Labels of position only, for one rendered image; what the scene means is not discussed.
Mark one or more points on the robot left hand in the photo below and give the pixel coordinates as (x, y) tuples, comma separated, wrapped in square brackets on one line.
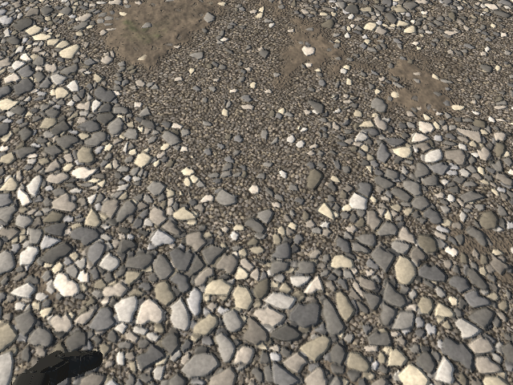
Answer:
[(57, 366)]

